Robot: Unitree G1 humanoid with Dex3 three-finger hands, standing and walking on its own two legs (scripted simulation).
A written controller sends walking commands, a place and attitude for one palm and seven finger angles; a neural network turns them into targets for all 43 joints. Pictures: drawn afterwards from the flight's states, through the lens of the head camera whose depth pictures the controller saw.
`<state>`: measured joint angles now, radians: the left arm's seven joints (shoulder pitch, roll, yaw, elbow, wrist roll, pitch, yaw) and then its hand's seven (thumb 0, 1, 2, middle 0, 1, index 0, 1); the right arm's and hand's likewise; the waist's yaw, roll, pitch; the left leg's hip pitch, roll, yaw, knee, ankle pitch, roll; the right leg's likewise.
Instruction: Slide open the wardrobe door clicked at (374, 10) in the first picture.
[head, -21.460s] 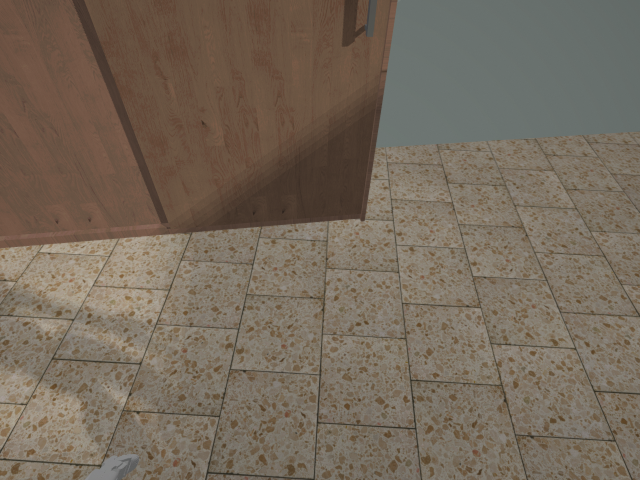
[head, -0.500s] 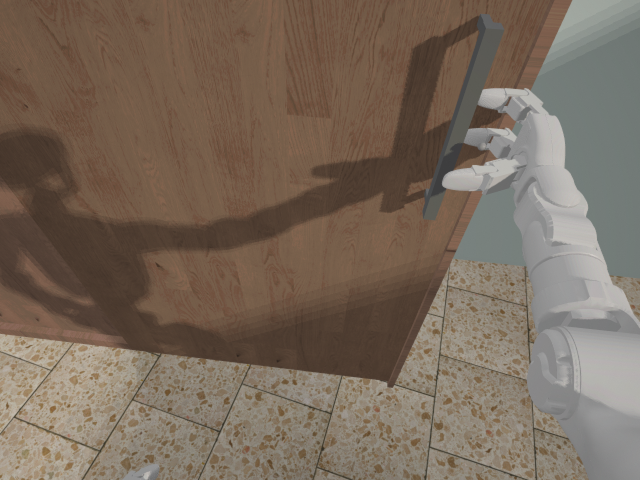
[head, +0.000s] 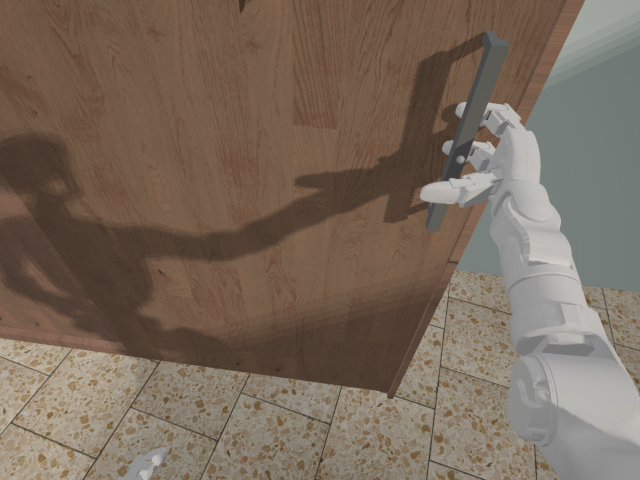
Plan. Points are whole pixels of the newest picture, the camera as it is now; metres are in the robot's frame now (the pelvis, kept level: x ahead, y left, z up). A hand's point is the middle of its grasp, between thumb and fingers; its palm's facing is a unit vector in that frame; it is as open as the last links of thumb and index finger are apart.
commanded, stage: slide the fingers in behind the handle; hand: right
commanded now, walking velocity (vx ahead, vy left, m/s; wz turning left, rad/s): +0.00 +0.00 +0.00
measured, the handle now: (457, 145) +0.51 -0.12 +0.19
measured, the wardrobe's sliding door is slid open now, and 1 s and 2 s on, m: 0.00 0.00 0.00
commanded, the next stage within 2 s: grip the handle and tug to test in 1.10 s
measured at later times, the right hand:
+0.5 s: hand (453, 163) +0.45 -0.10 +0.20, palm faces +0.01 +1.00 +0.03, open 14.0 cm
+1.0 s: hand (448, 161) +0.45 -0.10 +0.20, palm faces +0.01 +1.00 +0.02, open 14.0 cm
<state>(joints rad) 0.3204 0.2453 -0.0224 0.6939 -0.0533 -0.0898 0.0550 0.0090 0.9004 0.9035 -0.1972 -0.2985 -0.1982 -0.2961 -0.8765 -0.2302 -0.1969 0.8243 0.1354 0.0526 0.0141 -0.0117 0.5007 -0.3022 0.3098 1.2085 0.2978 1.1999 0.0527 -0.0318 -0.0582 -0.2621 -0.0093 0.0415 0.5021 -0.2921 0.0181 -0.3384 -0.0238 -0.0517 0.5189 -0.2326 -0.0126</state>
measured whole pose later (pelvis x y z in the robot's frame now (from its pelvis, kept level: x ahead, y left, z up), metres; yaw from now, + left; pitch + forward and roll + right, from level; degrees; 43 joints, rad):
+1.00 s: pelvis +0.00 +0.00 +0.00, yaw +0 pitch +2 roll +0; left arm 0.30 0.24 -0.02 0.70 -0.05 -0.05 0.06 0.01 0.90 0.90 -0.20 -0.30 -0.20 -0.30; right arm -0.85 -0.19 -0.16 0.78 0.14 0.08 -0.02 -0.01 0.50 -0.30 0.30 1.20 0.29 1.20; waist 0.05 -0.03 -0.05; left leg -0.22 -0.01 0.05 0.47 -0.28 0.02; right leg -0.30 -0.02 -0.04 0.48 -0.22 -0.01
